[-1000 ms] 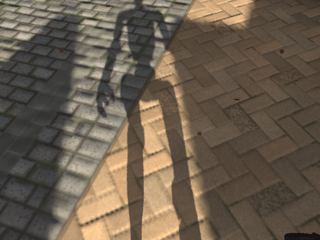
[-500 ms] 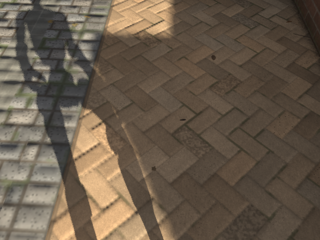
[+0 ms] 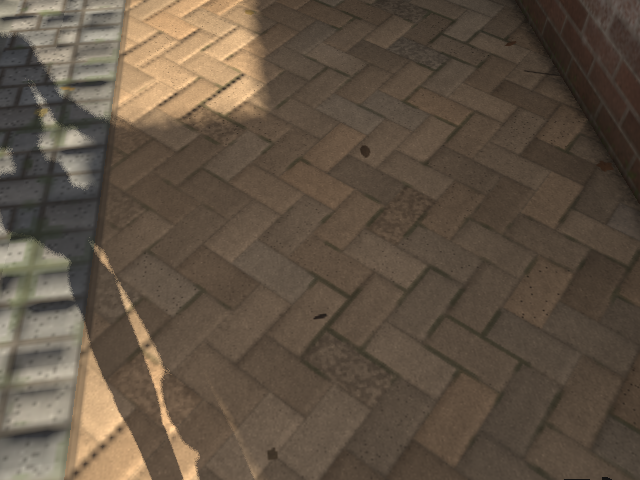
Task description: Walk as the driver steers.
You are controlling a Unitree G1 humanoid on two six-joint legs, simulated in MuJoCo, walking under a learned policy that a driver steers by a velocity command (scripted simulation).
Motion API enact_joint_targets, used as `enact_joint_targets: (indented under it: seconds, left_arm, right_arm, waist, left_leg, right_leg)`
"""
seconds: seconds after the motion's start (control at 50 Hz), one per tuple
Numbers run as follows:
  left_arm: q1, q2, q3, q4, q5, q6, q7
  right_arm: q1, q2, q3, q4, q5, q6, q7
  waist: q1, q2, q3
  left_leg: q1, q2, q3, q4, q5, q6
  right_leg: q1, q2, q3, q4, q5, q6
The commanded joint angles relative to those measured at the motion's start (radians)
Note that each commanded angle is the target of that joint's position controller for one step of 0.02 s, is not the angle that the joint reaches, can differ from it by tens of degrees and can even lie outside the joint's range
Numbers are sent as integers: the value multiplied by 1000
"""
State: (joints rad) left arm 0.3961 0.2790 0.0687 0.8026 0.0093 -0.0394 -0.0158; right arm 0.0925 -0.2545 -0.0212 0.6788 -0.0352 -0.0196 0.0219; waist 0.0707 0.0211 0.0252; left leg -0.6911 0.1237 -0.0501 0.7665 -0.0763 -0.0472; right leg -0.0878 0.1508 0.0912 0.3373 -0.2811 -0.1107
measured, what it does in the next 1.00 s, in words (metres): walks ahead: left foot, then right foot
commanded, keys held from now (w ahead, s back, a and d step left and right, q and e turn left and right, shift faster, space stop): w+e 0.04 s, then w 0.60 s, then q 0.36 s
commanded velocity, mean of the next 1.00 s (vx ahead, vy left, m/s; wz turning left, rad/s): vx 0.41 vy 0.00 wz -0.06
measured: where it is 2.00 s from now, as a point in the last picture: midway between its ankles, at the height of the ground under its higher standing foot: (365, 461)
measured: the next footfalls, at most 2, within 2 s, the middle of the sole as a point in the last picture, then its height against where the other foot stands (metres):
left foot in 0.12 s outside the picture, level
right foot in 0.66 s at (398, 463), level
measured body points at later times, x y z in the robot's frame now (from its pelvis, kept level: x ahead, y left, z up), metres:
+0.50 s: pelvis +0.27 +0.05 +0.01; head +0.30 +0.06 +0.46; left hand +0.49 +0.26 -0.10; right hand +0.21 -0.20 -0.12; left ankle +0.22 +0.15 -0.74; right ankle +0.39 -0.10 -0.69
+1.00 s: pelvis +0.47 -0.01 +0.01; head +0.51 -0.02 +0.45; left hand +0.53 +0.25 -0.12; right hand +0.57 -0.27 -0.13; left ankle +0.57 +0.11 -0.69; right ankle +0.46 -0.08 -0.74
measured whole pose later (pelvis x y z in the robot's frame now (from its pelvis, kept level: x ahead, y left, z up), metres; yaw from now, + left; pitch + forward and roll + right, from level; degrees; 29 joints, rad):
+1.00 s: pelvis +0.47 -0.01 +0.01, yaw +1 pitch +0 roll +0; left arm 0.29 0.22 0.02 0.85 0.01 -0.06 0.03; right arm 0.22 -0.24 -0.05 0.82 -0.03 0.02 0.03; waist 0.00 0.03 0.07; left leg -0.57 0.04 0.04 0.84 -0.16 0.01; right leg -0.14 0.00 -0.22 0.36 -0.22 -0.07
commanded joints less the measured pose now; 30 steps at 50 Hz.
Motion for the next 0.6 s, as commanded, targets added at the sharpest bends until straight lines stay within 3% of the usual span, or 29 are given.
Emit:
enact_joint_targets:
  seconds: [0.02,0.04,0.08,0.1,0.12,0.14,0.16,0.18,0.2,0.22,0.24,0.28,0.32,0.38,0.48,0.56,0.6]
  left_arm:
    - [40,169,42,-54,6,-13,6]
    - [35,170,46,-58,6,-17,7]
    - [-8,188,46,-71,13,-24,16]
    - [-23,191,45,-69,13,-28,15]
    - [-8,160,35,-58,10,-35,10]
    - [17,80,10,-81,7,-43,7]
    - [162,28,3,-99,-22,-43,3]
    - [112,104,10,-63,11,-27,12]
    - [29,107,12,-73,14,-24,3]
    - [-22,96,7,-80,15,-23,-3]
    - [-43,85,5,-86,20,-16,-10]
    - [-24,69,-2,-74,28,0,-19]
    - [-47,62,-6,-79,32,7,-22]
    - [-166,49,-19,-114,36,8,-28]
    - [-356,9,-49,-159,23,-2,-35]
    - [-421,24,-50,-178,19,-8,-28]
    - [-394,33,-45,-173,23,-13,-20]
  right_arm:
    - [-122,-74,-3,-102,8,-19,4]
    - [-112,-72,-3,-105,5,-29,8]
    - [-30,-110,-18,-88,4,-40,2]
    - [75,-131,-30,-55,2,-46,-6]
    - [214,-167,-46,-15,-8,-58,-18]
    - [390,-237,-60,-7,-30,-66,-34]
    - [370,-329,-82,8,-35,-55,-32]
    - [284,-228,-67,-6,-10,-45,-24]
    - [208,-153,-50,-14,1,-45,-20]
    - [184,-116,-41,-2,0,-48,-16]
    - [187,-102,-36,13,4,-53,-16]
    - [214,-91,-32,45,12,-70,-13]
    - [249,-96,-34,73,21,-85,-7]
    - [290,-100,-37,108,25,-85,-6]
    - [361,-111,-40,158,27,-78,-4]
    - [410,-131,-43,196,21,-68,-9]
    - [402,-144,-45,209,19,-61,-14]
  waist:
    - [23,-71,-12]
    - [15,-71,-16]
    - [-39,-95,-28]
    - [-92,-84,-62]
    - [-153,-32,-137]
    - [-210,79,-294]
    - [-112,358,-348]
    - [-103,148,-218]
    - [-93,48,-106]
    - [-86,16,-60]
    - [-78,46,-40]
    - [-62,88,-44]
    - [-54,76,-40]
    - [-68,68,3]
    - [-116,65,32]
    - [-128,63,48]
    - [-107,62,40]
  left_leg:
    - [73,-64,51,-87,58,5]
    - [120,-77,45,-107,39,17]
    - [285,-99,44,-190,-40,42]
    - [417,-127,65,-232,-65,62]
    - [596,-97,42,-268,-86,96]
    - [801,142,-216,-295,-301,145]
    - [926,324,-735,-497,-385,257]
    - [824,290,-738,-523,-525,259]
    - [704,241,-562,-522,-481,241]
    - [627,189,-421,-525,-334,223]
    - [585,142,-317,-534,-217,208]
    - [552,101,-212,-547,-30,206]
    - [563,99,-162,-566,64,226]
    - [581,92,-105,-623,69,243]
    - [593,54,-10,-629,159,226]
    - [668,96,-12,-581,247,219]
    - [701,109,-5,-513,382,208]
  right_leg:
    - [-20,-245,203,-28,439,-116]
    - [-27,-258,220,-5,446,-108]
    - [-46,-279,243,31,447,-68]
    - [-52,-258,221,130,546,-47]
    - [-84,-192,161,335,552,-24]
    - [-192,-131,77,647,275,-1]
    - [-468,14,6,873,-255,36]
    - [-559,-60,55,956,-190,24]
    - [-553,-93,48,931,-90,25]
    - [-531,-121,40,884,-44,29]
    - [-511,-143,31,839,-32,34]
    - [-466,-148,15,801,-18,48]
    - [-499,-151,4,772,0,57]
    - [-589,-198,-39,667,98,78]
    - [-530,-213,-126,383,237,88]
    - [-474,-192,-153,275,195,56]
    - [-402,-164,-167,230,129,26]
